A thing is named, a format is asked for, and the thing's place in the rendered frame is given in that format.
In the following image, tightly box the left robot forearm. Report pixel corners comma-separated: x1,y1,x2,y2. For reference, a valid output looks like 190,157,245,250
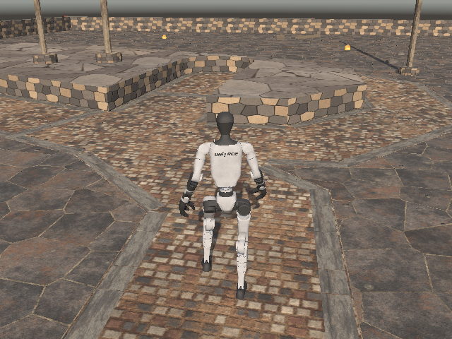
181,172,198,203

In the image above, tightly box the right robot shin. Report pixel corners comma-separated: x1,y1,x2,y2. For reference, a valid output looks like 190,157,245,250
237,242,248,290

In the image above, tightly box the robot right thigh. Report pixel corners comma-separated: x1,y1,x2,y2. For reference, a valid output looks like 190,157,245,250
236,198,251,254

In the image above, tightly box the right robot hand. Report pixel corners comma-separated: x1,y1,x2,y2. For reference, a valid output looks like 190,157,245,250
250,187,267,200

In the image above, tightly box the right robot forearm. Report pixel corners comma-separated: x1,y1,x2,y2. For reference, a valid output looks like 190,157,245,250
254,169,266,190

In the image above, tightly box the robot right upper arm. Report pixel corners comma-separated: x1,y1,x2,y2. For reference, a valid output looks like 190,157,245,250
240,142,261,179

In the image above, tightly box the robot left upper arm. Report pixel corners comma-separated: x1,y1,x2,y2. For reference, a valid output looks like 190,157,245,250
191,143,211,183

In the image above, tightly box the left robot hand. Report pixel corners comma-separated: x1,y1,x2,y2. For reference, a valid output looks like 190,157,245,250
179,200,195,218

